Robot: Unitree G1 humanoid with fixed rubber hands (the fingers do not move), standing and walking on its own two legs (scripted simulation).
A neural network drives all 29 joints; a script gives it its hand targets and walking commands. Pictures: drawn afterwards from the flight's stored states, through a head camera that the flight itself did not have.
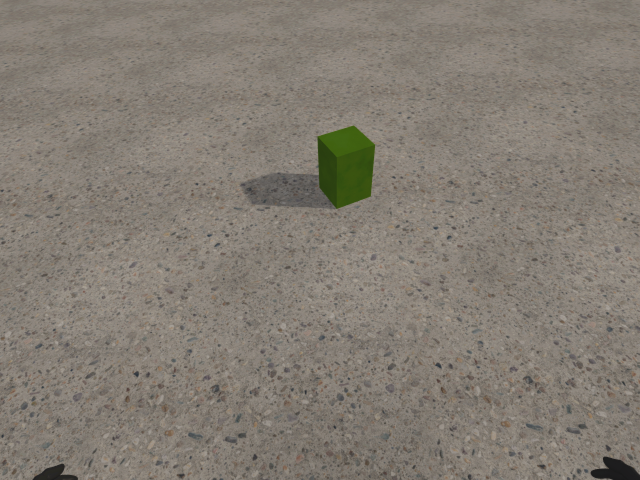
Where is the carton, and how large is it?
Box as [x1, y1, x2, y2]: [317, 126, 374, 208]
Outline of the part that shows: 354,126 350,126 317,136 319,187 336,208 370,196 374,144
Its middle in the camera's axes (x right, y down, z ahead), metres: +0.12 -0.33 +1.80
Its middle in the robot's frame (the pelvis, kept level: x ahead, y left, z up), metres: +1.51 -0.12 -0.61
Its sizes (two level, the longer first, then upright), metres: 0.186 0.180 0.289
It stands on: the floor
